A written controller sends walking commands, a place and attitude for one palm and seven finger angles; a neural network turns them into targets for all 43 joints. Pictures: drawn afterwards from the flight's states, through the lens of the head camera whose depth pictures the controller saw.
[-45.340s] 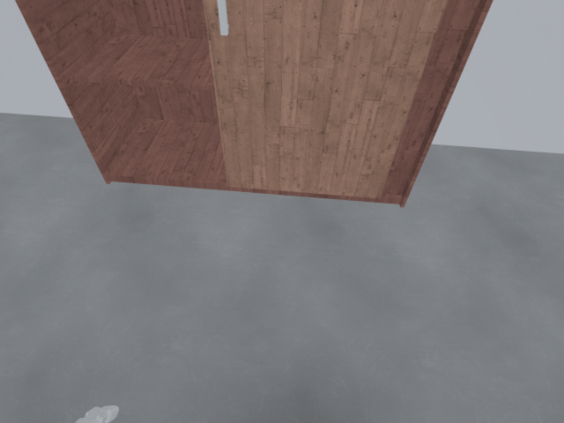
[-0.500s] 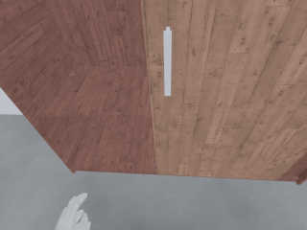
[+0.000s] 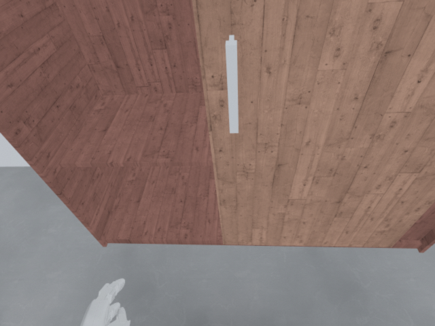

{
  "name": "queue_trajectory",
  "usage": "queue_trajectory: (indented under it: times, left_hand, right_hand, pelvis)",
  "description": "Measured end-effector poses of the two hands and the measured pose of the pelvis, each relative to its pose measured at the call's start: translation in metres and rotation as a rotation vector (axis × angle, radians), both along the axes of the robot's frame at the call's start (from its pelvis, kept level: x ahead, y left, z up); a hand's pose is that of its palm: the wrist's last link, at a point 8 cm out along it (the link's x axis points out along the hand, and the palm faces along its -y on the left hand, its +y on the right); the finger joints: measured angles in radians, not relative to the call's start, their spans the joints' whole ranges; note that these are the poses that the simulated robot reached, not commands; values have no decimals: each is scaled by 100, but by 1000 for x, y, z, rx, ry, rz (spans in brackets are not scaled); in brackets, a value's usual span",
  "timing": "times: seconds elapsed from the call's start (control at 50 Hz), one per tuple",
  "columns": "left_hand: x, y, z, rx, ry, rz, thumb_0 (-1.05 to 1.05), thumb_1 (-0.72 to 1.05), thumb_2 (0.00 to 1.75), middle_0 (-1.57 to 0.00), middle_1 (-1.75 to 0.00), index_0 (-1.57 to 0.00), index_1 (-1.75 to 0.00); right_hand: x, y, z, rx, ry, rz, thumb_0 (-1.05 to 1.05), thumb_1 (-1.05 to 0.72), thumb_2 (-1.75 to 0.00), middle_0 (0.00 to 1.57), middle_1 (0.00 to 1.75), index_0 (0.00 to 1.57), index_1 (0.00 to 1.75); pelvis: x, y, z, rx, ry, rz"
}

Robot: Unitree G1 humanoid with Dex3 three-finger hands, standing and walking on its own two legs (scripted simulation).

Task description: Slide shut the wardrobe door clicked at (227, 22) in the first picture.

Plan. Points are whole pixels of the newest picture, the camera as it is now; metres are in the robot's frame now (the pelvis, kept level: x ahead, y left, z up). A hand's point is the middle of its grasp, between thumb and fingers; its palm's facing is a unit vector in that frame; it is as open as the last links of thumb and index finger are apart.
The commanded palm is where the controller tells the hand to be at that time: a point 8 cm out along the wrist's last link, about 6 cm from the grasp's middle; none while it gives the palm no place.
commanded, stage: step back with the hand held close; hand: right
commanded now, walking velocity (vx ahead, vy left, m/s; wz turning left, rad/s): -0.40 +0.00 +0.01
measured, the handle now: (233, 87) +0.57 -0.01 +0.15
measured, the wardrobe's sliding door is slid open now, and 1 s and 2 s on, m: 0.59 0.59 0.59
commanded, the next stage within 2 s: stop stepping back and stand still in 0.72 s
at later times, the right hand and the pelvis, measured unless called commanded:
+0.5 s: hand out of the picture +0.19 -0.27 +0.19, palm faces +0.42 +0.80 -0.43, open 7.4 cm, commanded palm +0.12 -0.31 +0.20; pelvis -0.01 -0.01 +0.01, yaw -2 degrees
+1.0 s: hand out of the picture +0.14 -0.26 +0.19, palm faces +0.37 +0.82 -0.44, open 7.4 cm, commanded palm +0.10 -0.29 +0.20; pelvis -0.06 +0.00 +0.02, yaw +3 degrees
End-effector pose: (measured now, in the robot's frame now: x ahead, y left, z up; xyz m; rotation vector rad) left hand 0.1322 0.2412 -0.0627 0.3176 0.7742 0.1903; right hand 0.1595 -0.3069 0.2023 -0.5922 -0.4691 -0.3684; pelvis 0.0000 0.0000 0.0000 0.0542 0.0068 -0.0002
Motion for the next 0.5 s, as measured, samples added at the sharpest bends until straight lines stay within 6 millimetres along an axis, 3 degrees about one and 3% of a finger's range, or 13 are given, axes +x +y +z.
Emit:
queue_trajectory:
  times: [0.3,0.5]
  left_hand:
    - [16,-2,9,-7,-69,-26,1,90,90,-20,-30,-21,-30]
    - [0,-4,12,8,-14,7,1,90,90,-20,-30,-21,-30]
  right_hand:
    - [-6,4,3,-9,-8,-1,1,-88,-90,21,31,21,30]
    - [-11,0,1,17,6,40,1,-88,-90,21,31,21,30]
  pelvis:
    - [-6,5,1,-7,3,-11]
    - [-11,-6,5,2,16,-30]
